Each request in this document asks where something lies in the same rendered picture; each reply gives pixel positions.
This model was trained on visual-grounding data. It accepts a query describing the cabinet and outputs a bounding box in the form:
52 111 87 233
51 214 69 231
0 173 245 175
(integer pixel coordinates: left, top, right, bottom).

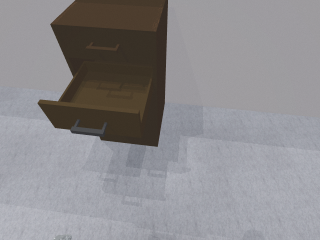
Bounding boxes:
50 0 168 147

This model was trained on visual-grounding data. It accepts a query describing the drawer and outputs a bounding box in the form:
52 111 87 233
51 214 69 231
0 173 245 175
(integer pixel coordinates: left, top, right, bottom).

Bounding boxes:
37 61 153 138

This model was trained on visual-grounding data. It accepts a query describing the handle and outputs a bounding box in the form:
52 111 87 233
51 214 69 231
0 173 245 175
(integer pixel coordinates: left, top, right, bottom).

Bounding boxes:
70 119 108 137
85 46 118 55

